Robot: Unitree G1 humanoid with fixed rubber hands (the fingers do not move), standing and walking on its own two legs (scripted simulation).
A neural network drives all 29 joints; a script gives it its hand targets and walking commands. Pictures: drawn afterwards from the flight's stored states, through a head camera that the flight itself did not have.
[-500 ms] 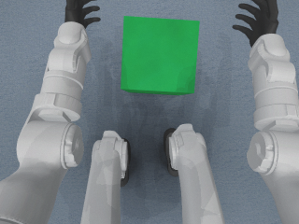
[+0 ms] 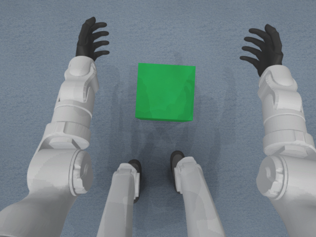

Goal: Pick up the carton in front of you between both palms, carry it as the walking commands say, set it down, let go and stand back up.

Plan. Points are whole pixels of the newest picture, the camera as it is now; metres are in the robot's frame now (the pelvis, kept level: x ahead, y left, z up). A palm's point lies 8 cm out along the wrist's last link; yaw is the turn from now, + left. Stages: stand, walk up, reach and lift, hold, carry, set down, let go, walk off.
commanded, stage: let go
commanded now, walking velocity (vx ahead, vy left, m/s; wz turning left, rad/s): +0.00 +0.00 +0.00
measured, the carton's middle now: (164, 96) +0.48 -0.05 -0.50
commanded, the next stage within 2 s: stand in 1.28 s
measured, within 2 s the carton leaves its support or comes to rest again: neither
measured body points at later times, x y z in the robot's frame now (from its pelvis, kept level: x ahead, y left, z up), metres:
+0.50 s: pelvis +0.06 -0.01 +0.11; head +0.25 -0.02 +0.52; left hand +0.39 +0.18 +0.00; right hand +0.35 -0.26 +0.01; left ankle +0.06 +0.12 -0.59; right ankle +0.08 -0.11 -0.59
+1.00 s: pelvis +0.09 +0.02 +0.15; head +0.11 +0.02 +0.60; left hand +0.27 +0.25 +0.08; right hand +0.25 -0.22 +0.07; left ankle +0.06 +0.12 -0.59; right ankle +0.08 -0.11 -0.59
